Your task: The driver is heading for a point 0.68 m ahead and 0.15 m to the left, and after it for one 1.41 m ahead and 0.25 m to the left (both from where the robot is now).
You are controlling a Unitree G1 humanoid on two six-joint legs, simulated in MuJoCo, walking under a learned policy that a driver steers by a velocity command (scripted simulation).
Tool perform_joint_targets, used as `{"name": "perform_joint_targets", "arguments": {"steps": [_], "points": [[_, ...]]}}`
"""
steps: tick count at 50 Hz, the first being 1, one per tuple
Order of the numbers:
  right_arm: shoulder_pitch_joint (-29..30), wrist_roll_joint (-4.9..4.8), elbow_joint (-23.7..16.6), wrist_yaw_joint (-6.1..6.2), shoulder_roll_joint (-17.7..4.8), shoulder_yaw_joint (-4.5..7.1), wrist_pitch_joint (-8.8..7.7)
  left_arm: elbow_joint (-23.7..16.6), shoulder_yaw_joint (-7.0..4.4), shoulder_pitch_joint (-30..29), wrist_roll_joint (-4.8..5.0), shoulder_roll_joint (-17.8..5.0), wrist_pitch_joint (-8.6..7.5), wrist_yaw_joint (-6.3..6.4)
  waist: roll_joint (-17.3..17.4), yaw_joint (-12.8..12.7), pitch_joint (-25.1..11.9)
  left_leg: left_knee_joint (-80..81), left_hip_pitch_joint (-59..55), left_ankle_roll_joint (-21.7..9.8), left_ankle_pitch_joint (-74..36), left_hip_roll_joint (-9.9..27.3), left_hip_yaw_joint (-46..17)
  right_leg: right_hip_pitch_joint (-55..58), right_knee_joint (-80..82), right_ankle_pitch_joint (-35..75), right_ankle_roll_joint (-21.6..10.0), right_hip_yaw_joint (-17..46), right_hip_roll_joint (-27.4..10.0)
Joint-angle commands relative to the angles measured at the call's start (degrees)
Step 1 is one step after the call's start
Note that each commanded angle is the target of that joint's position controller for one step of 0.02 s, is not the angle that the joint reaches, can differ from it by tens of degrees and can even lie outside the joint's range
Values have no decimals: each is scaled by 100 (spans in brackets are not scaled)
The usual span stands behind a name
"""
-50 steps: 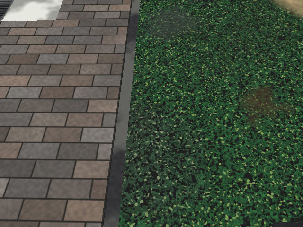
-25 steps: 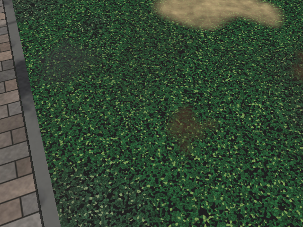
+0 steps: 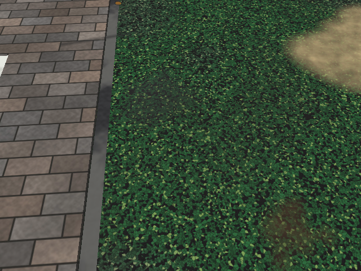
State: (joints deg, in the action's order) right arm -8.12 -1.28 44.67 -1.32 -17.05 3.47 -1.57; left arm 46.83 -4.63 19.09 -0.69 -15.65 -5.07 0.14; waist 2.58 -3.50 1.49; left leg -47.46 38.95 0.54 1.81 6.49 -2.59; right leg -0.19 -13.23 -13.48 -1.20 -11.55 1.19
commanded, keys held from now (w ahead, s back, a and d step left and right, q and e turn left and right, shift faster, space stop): w+q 0.64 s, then w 0.12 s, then w+e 0.24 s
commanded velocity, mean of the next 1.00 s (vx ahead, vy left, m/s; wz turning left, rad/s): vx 0.50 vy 0.00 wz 0.41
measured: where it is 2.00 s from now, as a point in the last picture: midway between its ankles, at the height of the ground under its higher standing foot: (150, 134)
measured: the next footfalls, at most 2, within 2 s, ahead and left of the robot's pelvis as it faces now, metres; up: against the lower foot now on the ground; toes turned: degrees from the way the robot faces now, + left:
left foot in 0.18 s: +0.26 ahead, +0.14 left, +0.00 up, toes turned +9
right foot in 0.66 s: +0.59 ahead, +0.02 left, +0.00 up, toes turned +28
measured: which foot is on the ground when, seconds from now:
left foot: up 0.00-0.16, down 0.18-0.68, up 0.70-1.00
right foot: down 0.00-0.18, up 0.20-0.64, down 0.66-1.00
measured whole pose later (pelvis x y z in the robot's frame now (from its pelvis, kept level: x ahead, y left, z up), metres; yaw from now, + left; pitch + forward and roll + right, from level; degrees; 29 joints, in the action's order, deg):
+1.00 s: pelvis +0.55 +0.13 +0.00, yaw +24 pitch +2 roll -1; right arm -4.6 -0.2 37.4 -0.7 -15.7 2.2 -4.4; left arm 49.3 -3.4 22.6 1.4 -15.6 -4.0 -0.6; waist 1.8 -6.2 1.7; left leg -36.3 33.0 1.5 5.5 3.4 -4.2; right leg -5.8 -17.0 -13.0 -1.8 2.5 2.9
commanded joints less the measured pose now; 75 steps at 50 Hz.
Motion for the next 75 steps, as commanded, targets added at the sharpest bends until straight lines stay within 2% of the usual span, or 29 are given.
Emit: {"name": "perform_joint_targets", "arguments": {"steps": [1,4,6,8,9,10,11,12,15,19,24,29,32,33,34,35,36,39,42,46,51,55,56,57,58,59,62,69,75], "points": [[464,14,-478,-116,-120,-31,-47,-324,-225,-319,69,-932,-54,61,-444,50,379,650,-152,-120,-381,45,150,-292,661,1614,-817,322,-1683],[764,15,-696,-195,-227,-1,-29,-176,-282,-170,172,-1056,65,65,-476,19,449,995,-61,-343,118,-63,361,321,311,2073,-688,146,-1838],[585,22,-762,-220,-382,85,-4,-163,-326,-237,217,-1225,151,85,-632,222,187,1033,-582,-560,698,-390,697,555,-387,3807,-558,-15,-1842],[-701,-13,-480,-171,-779,343,28,-205,-314,-405,273,-1266,253,109,-598,985,-554,1366,-2381,-891,731,-948,990,187,-2275,4940,-293,-286,-1560],[-1666,-34,-230,-62,-1268,566,84,-280,-228,-304,164,-1082,227,137,-129,1364,-1070,1516,-4108,-1175,581,-663,183,-1081,-3966,3550,3,-305,-1314],[-1479,-79,-277,-8,-1933,655,55,-606,40,188,-71,-200,93,83,1464,622,-1393,2168,-5746,-2229,1606,793,-3131,-3669,-6021,-1713,420,143,-108],[-1582,-14,-511,-57,-1534,512,-61,-653,31,-285,133,-568,-131,15,731,987,-2194,3076,-6111,-2496,2445,1247,-4651,-4277,-6668,-2170,326,1594,60],[-1417,33,-460,-77,-1167,413,-157,-818,-46,-844,355,-867,-250,-32,403,1073,-1431,3223,-5697,-2183,2106,1142,-3909,-4772,-6603,-1625,170,1676,-218],[-480,89,-660,-20,-633,242,-223,-709,-89,-836,57,-881,-290,45,-39,412,-557,3252,-3625,-1751,352,510,-2266,-3810,-5328,-564,86,1724,-783],[-563,66,-675,106,-797,280,-249,-784,-45,-966,-27,-621,-70,38,-90,294,-326,3504,-2773,-1764,-678,240,-1579,-3459,-4281,20,392,1521,-686],[-961,11,-543,228,-892,316,-173,-1049,81,-2018,35,-379,-91,-46,162,695,-70,3444,-2383,-1337,82,-183,-1201,-2984,-2193,1790,534,1428,-267],[-1303,-27,-412,265,-839,321,-87,-1183,8,-2331,117,-646,-205,-164,289,754,-66,2823,-3048,-1212,461,109,-1933,-2768,-1470,1520,357,1664,-130],[-1127,2,-484,269,-726,297,-40,-968,-126,-1497,106,-866,-290,-137,480,268,-356,2023,-3119,-982,-132,-42,-2101,-1635,-1110,1067,28,1504,-94],[-1092,60,-552,241,-428,181,-59,-849,-202,-761,6,-1080,-318,-105,246,-78,-1015,906,-2771,-795,-97,-322,-1744,-394,-1259,1011,-281,1895,-634],[-1695,41,-644,248,-70,69,-97,-742,-302,5,-106,-1528,-295,-77,-920,-29,-1913,-974,-1217,-374,1422,-1051,-1016,1646,-1174,370,-1010,3810,-1858],[-2103,-93,-635,255,-201,36,-141,-480,-319,321,28,-1467,-226,-152,-2201,64,-2075,-2211,139,-203,3228,-1138,-773,2164,-491,-1179,-1551,5866,-2519],[-1734,-120,-540,250,-701,143,-145,-566,-181,33,126,-950,-206,-160,-1379,-62,-1239,-2654,571,-173,2834,-820,-940,1537,-266,-1971,-1355,5458,-2299],[-638,86,-787,211,-654,169,-173,-544,-6,-590,12,-541,-115,-140,-650,115,-84,-2063,266,-194,1864,-323,-559,-281,-2,-323,-1065,3568,-1579],[-683,111,-825,151,-311,81,-224,-434,20,-545,87,-569,-122,-141,-851,320,-121,-1202,-175,-122,1723,-166,-218,-721,240,738,-1207,3044,-1305],[102,156,-1039,97,-72,-68,-333,-325,-98,-369,195,-975,-46,-67,-716,142,-62,600,-681,60,697,-284,10,-1058,352,1297,-1191,2478,-1099],[755,48,-1193,12,-286,-22,-426,-119,-115,187,270,-1053,85,-23,-758,-24,-62,1700,-1425,119,-72,-571,-36,-982,53,1099,-984,2634,-1182],[-242,90,-946,91,-725,209,-482,-121,-45,175,209,-854,148,16,-729,656,-539,2265,-3404,-272,244,-411,-96,-1365,-1239,1166,-535,2588,-816],[-1166,194,-854,159,-1114,319,-472,-287,94,87,91,-468,121,4,-76,1071,-1309,2185,-4780,-637,447,642,-1081,-2172,-2911,228,-293,2192,-408],[-1510,216,-707,135,-1486,410,-365,-475,206,713,208,-117,38,23,1579,825,-1953,2704,-5982,-1408,1640,1830,-3250,-3830,-4587,-1921,-42,1574,116],[-1456,169,-681,105,-997,306,-353,-381,76,573,319,-674,37,43,1063,920,-1519,3015,-5617,-1440,2600,1712,-3648,-4442,-5427,-1909,1,1887,-182],[-1201,131,-687,103,-706,213,-364,-443,-8,180,330,-903,60,37,700,916,-872,3094,-5069,-1253,2407,1499,-2857,-4641,-5657,-1412,-9,1899,-362],[-462,201,-628,74,-305,90,-399,-500,-33,-96,235,-675,191,7,496,493,-167,3536,-3719,-1062,887,933,-1340,-4143,-5307,-513,102,1796,-775],[-415,176,-306,147,-648,250,-479,-874,86,-785,197,-290,318,-153,106,447,68,3984,-3355,-1107,-496,812,259,-3957,-3763,966,231,1584,-851],[-805,24,-29,184,-982,357,-351,-1304,113,-1768,191,-374,320,-336,4,708,329,3811,-3925,-847,-719,971,959,-3705,-2487,1224,-84,1141,-672]]}}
